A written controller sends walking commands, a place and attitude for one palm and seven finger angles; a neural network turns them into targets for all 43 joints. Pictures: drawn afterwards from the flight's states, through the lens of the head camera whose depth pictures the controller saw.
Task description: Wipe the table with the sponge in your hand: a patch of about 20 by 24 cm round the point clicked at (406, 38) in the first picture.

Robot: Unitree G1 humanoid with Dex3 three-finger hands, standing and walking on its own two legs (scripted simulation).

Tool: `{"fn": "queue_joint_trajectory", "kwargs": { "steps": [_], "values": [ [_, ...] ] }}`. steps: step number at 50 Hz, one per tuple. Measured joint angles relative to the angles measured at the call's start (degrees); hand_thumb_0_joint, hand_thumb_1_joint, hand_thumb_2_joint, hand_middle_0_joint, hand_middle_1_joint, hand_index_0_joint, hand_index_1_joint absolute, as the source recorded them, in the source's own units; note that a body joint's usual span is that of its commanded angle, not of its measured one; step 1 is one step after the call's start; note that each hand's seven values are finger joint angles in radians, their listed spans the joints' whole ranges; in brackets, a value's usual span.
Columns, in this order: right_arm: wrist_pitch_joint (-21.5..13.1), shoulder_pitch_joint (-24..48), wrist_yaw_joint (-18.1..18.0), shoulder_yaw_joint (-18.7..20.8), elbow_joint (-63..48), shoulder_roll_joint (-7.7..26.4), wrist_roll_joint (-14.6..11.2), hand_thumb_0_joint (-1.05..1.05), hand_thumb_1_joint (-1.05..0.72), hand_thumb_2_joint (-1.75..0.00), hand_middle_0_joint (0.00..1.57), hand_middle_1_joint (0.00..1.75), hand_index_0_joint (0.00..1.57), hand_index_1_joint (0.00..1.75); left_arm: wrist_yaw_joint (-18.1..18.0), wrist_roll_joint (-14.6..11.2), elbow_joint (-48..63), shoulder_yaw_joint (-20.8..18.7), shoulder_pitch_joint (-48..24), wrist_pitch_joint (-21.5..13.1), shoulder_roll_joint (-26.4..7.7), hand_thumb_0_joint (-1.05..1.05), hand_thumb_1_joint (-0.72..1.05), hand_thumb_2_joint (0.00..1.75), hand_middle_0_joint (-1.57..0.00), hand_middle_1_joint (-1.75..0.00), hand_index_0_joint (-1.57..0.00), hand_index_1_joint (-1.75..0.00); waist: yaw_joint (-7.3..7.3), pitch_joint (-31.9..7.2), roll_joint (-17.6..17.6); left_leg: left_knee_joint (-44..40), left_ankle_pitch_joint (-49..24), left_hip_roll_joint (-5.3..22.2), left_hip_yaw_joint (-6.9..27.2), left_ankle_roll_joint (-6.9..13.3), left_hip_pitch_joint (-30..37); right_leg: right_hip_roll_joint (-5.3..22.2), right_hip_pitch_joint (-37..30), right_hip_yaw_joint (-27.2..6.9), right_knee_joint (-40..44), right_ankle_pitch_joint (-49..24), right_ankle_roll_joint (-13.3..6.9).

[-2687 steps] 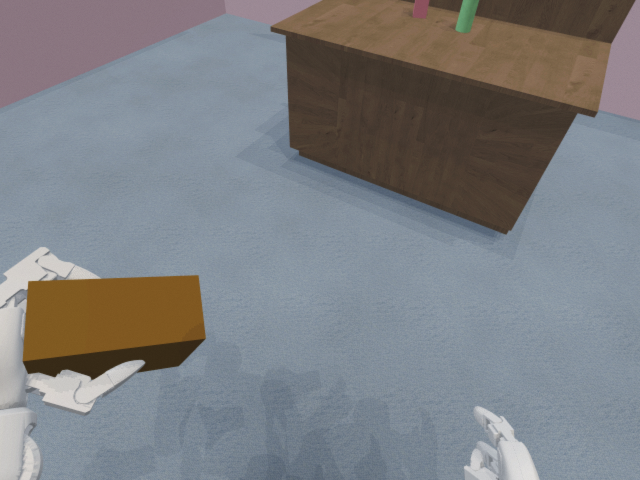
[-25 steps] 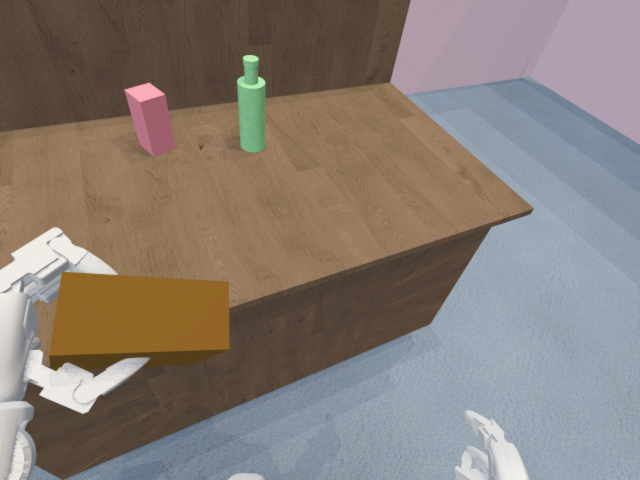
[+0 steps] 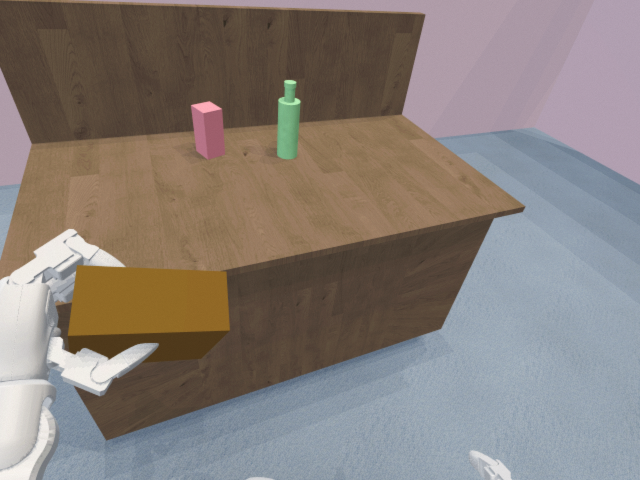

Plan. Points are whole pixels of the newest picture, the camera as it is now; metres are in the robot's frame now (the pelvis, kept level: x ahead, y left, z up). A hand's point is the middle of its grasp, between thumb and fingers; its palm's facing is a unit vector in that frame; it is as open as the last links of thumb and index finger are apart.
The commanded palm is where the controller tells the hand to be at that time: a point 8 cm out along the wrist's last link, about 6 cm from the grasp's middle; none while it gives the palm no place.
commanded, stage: stop stepping back and stand still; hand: left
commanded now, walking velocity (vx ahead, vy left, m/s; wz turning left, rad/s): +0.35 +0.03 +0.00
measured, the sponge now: (172, 319) +0.24 +0.19 +0.14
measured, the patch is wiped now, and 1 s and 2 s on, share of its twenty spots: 1.00 1.00 1.00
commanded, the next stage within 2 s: stand and wait in 0.70 s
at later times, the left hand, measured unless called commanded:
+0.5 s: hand (64, 390) +0.13 +0.24 +0.17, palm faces +0.32 -0.88 -0.36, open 9.9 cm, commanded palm +0.08 +0.28 +0.20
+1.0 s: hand (29, 431) +0.10 +0.24 +0.17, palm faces +0.35 -0.90 -0.27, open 9.9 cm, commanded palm +0.06 +0.29 +0.20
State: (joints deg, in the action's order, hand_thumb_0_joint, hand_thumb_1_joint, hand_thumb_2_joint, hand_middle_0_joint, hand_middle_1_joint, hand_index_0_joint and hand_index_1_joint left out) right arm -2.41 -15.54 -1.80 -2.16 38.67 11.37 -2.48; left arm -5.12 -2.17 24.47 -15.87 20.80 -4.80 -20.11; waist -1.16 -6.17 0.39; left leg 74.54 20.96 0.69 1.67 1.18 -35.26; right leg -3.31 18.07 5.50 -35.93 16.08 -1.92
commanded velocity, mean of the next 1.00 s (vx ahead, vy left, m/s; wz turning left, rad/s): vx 0.14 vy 0.00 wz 0.00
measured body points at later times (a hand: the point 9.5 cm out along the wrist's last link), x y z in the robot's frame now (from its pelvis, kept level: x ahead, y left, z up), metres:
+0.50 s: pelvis -0.09 +0.01 +0.00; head -0.12 +0.02 +0.45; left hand +0.11 +0.28 +0.19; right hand +0.02 -0.23 -0.09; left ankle -0.08 +0.10 -0.70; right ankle -0.05 -0.12 -0.72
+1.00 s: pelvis -0.10 +0.01 +0.01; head -0.14 +0.04 +0.46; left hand +0.08 +0.29 +0.18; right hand +0.05 -0.23 -0.06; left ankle -0.08 +0.12 -0.71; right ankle -0.04 -0.11 -0.72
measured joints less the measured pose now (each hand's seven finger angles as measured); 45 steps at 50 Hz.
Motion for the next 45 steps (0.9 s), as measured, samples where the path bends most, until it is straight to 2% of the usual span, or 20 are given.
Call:
{"fn": "queue_joint_trajectory", "kwargs": {
  "steps": [3,6,7,8,11,14,16,19,21,23,25,28,30,32,34,37,39,41,43,45],
  "values": [
    [0.62,-0.01,0.27,-0.24,-1.81,-0.61,-0.2,0.02,-0.9,-0.9,0.2,0.3,0.2,0.3,0.21,-0.22,2.41,-0.49,1.38,-0.33,-0.57,-0.01,-0.51,1.07,-0.76,-1.36,-0.76,-1.37,1.32,-2.02,-3.14,-0.43,-0.49,1.05,-1.64,1.19,1.84,0.87,4.29,-0.8,0.2,-2.09,-0.18],
    [-1.13,0.24,-0.42,0.08,-5.08,0.72,-0.36,0.02,-0.9,-0.9,0.2,0.3,0.2,0.3,-0.18,-0.6,7.35,-1.3,2.24,-0.32,-2.49,-0.01,-0.51,1.07,-0.76,-1.36,-0.76,-1.37,2.89,-1.98,-3.51,-20.49,2.77,2.73,-1.91,2.51,10.46,1.7,10.5,0.05,-3.27,-2.46,-0.01],
    [-1.93,0.7,-0.81,0.33,-6.0,1.33,-0.2,0.02,-0.9,-0.9,0.2,0.3,0.2,0.3,-0.5,-0.78,9.16,-2.19,2.74,-0.65,-3.35,-0.01,-0.51,1.07,-0.76,-1.36,-0.76,-1.37,3.19,-1.53,-3.42,-26.72,11.35,2.44,-1.93,1.06,13.46,2.07,13.35,-0.07,-6.72,-0.25,-0.21],
    [-2.4,1.7,-1.18,0.64,-5.88,0.73,0.07,0.02,-0.9,-0.9,0.2,0.3,0.2,0.3,-0.93,-0.82,10.08,-3.64,3.33,-1.01,-4.52,-0.01,-0.51,1.07,-0.76,-1.36,-0.76,-1.37,3.29,-0.49,-5.15,-26.9,14.01,1.09,-3.35,0.54,13.3,2.86,15.88,-1.88,-11.92,3.87,-0.18],
    [-3.59,1.71,-1.13,0.65,-5.5,-1.21,0.51,0.02,-0.9,-0.9,0.2,0.3,0.2,0.3,-1.74,-0.37,9.58,-6.8,7.15,-1.28,-6.0,-0.01,-0.51,1.07,-0.76,-1.36,-0.76,-1.37,2.86,0.15,-7.09,-27.91,6.69,-0.4,-7.75,1.72,15.19,2.27,19.12,-4.68,-27.21,10.44,0.69],
    [-4.82,-1.27,-0.17,0.19,-3.85,-1.85,0.17,0.02,-0.9,-0.9,0.2,0.3,0.2,0.3,-1.37,-0.8,6.13,-6.12,6.92,-1.8,-5.66,-0.01,-0.51,1.07,-0.76,-1.36,-0.76,-1.37,3.69,-1.62,-5.25,-31.97,3.7,-0.82,-7.15,1.89,17.4,2.12,17.99,-4.06,-31.85,6.95,1.52],
    [-4.67,-2.95,0.28,-0.41,-2.31,-1.75,-0.05,0.02,-0.9,-0.9,0.2,0.3,0.2,0.3,-1.0,-0.97,3.47,-4.88,4.58,-2.01,-4.33,-0.01,-0.51,1.07,-0.76,-1.36,-0.76,-1.37,3.56,-1.86,-3.79,-34.82,1.84,-0.74,-5.85,1.81,18.34,2.7,15.65,-3.49,-28.7,4.26,1.56],
    [-3.87,-4.19,0.28,-1.33,-1.46,-1.44,0.18,0.02,-0.9,-0.9,0.2,0.3,0.2,0.3,-0.96,-1.47,1.41,-4.54,3.35,-1.73,-2.62,-0.01,-0.51,1.07,-0.76,-1.36,-0.76,-1.37,3.22,-1.0,-1.57,-36.76,-0.05,0.26,-4.71,1.4,18.62,3.47,9.89,-2.78,-16.68,3.97,1.55],
    [-3.51,-4.36,0.15,-1.66,-1.9,-1.28,0.46,0.02,-0.9,-0.9,0.2,0.3,0.2,0.3,-1.06,-1.65,1.25,-4.88,4.23,-1.35,-2.47,-0.01,-0.51,1.07,-0.76,-1.36,-0.76,-1.37,3.18,-0.04,-0.53,-35.75,0.07,1.04,-4.6,0.95,17.9,3.74,5.17,-2.23,-7.13,3.98,1.52],
    [-3.33,-4.04,0.15,-1.57,-2.69,-0.87,0.65,0.02,-0.9,-0.9,0.2,0.3,0.2,0.3,-1.02,-1.48,1.93,-4.89,4.98,-0.99,-2.89,-0.01,-0.51,1.07,-0.76,-1.36,-0.76,-1.37,3.01,1.31,0.43,-31.4,1.93,2.14,-4.26,0.69,15.67,3.29,1.34,-1.23,0.47,-0.46,1.15],
    [-2.64,-2.49,0.17,-0.6,-1.98,0.18,0.54,0.02,-0.9,-0.9,0.2,0.3,0.2,0.3,-0.58,-1.17,2.46,-3.17,4.35,-0.61,-2.0,-0.01,-0.51,1.07,-0.76,-1.36,-0.76,-1.37,3.2,3.39,2.7,-22.67,5.25,2.88,-1.51,1.26,11.98,1.66,1.77,0.74,-0.97,-1.18,1.08],
    [-1.65,-0.76,0.23,0.86,0.26,0.75,0.25,0.02,-0.9,-0.9,0.2,0.3,0.2,0.3,0.16,-1.07,4.74,-1.06,4.82,-0.88,-0.89,-0.01,-0.51,1.07,-0.76,-1.36,-0.76,-1.37,2.24,3.48,1.27,-11.45,5.33,1.6,-0.83,1.49,7.36,1.55,2.5,1.08,-1.38,-0.58,0.72],
    [-1.07,0.06,0.06,1.15,-0.16,0.77,0.32,0.02,-0.9,-0.9,0.2,0.3,0.2,0.3,0.05,-1.06,8.06,-1.7,6.61,-1.0,-1.12,-0.01,-0.51,1.07,-0.76,-1.36,-0.76,-1.37,1.93,2.88,-1.38,-15.84,4.04,1.98,-1.83,2.21,8.43,2.31,3.92,0.14,-2.14,-0.45,0.48],
    [-1.62,0.57,-0.79,1.33,-2.42,1.85,0.66,0.02,-0.9,-0.9,0.2,0.3,0.2,0.3,-0.81,-1.12,11.52,-2.89,8.14,-1.63,-1.89,-0.01,-0.51,1.07,-0.76,-1.36,-0.76,-1.37,2.2,2.49,-1.99,-28.09,4.04,2.83,-1.23,2.64,12.2,3.09,6.58,0.61,-5.61,1.96,0.05],
    [-2.53,2.18,-1.8,1.96,-3.24,1.7,0.96,0.02,-0.9,-0.9,0.2,0.3,0.2,0.3,-2.09,-1.15,11.74,-4.38,8.07,-2.2,-3.03,-0.01,-0.51,1.07,-0.76,-1.36,-0.76,-1.37,2.16,3.34,-3.19,-27.65,3.77,1.93,-2.52,1.34,11.93,3.49,9.58,-1.63,-13.64,9.02,0.32],
    [-4.1,2.48,-1.9,2.21,-3.76,0.52,0.84,0.02,-0.91,-0.9,0.2,0.3,0.2,0.3,-3.06,-0.73,8.16,-5.5,6.93,-1.46,-3.81,-0.01,-0.51,1.07,-0.76,-1.36,-0.76,-1.37,2.16,2.67,-3.22,-30.51,1.13,0.86,-4.1,0.5,14.34,3.0,11.36,-3.77,-22.57,11.17,1.26],
    [-4.9,1.65,-1.63,1.58,-3.76,0.07,0.76,0.02,-0.91,-0.9,0.19,0.3,0.2,0.3,-3.25,-1.09,5.54,-5.45,5.85,-0.93,-3.76,-0.01,-0.51,1.07,-0.76,-1.36,-0.76,-1.37,2.46,1.75,-2.16,-33.47,-0.49,0.54,-3.7,0.13,16.29,3.01,8.47,-3.3,-16.24,10.55,1.73],
    [-4.97,0.73,-1.54,0.61,-4.1,-0.17,0.84,0.02,-0.9,-0.9,0.2,0.3,0.2,0.3,-3.24,-1.43,3.67,-5.21,4.76,-0.73,-3.77,-0.01,-0.51,1.07,-0.76,-1.36,-0.76,-1.37,2.63,1.44,-1.32,-34.32,-0.94,0.36,-2.86,-0.24,17.25,2.8,3.26,-2.87,-3.96,5.92,1.95],
    [-4.26,0.73,-1.26,0.19,-3.91,0.21,1.01,0.02,-0.9,-0.9,0.2,0.3,0.2,0.3,-2.66,-1.37,2.46,-4.09,3.18,-0.83,-2.96,-0.01,-0.51,1.07,-0.76,-1.36,-0.76,-1.37,2.56,2.17,0.16,-30.14,1.45,0.89,-1.25,0.09,15.79,2.1,1.43,-1.32,0.43,-3.81,0.76],
    [-2.87,1.37,-0.95,0.43,-2.26,0.72,1.09,0.02,-0.9,-0.9,0.2,0.3,0.2,0.3,-1.81,-1.36,1.26,-1.92,2.37,-0.99,-0.65,-0.01,-0.51,1.07,-0.76,-1.36,-0.76,-1.37,2.39,2.7,1.42,-23.04,2.63,0.84,0.16,0.17,13.07,1.59,0.55,0.27,1.45,-3.99,0.27]
  ]
}}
